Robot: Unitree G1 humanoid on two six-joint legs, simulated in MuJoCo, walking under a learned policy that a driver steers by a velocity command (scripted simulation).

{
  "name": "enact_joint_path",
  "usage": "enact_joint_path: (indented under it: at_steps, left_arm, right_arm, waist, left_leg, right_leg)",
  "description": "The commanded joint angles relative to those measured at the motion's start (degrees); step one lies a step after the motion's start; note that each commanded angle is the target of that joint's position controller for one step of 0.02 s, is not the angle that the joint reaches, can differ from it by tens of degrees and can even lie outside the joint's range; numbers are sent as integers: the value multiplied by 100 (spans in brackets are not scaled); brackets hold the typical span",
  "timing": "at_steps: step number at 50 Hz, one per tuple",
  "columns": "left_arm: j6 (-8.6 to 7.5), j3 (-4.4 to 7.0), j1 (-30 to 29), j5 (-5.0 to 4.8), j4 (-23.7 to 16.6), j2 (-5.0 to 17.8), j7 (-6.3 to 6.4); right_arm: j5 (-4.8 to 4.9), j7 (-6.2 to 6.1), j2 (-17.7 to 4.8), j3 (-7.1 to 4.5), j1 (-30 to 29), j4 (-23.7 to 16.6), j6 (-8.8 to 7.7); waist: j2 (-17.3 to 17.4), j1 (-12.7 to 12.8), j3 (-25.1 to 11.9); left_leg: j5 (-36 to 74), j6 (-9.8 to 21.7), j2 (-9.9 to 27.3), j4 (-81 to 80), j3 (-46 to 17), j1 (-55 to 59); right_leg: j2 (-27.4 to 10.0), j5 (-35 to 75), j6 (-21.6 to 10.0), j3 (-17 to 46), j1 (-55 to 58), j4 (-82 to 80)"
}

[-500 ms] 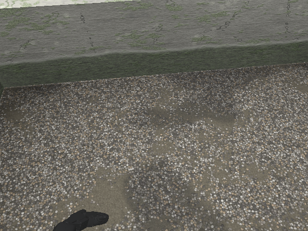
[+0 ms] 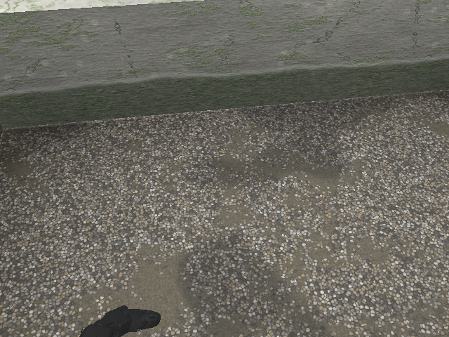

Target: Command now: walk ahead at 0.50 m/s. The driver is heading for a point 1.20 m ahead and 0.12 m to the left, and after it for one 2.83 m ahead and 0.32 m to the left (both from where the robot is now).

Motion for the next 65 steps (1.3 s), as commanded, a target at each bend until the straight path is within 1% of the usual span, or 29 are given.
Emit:
enact_joint_path:
  at_steps: [1, 65]
  left_arm:
    - [-106, 148, -526, 4, -574, 411, 15]
    - [-107, 109, -631, 39, -443, 346, 1]
  right_arm:
    - [-2, -15, -512, -160, -289, -499, -90]
    - [4, 12, -500, -138, -100, -467, -84]
  waist:
    - [-38, 0, -469]
    - [-42, -26, -440]
  left_leg:
    - [769, 104, 856, -695, -826, 524]
    - [799, 78, 833, -907, -926, 572]
  right_leg:
    - [-190, 1551, -131, -122, -317, -158]
    - [-236, 1600, -207, -86, -145, -474]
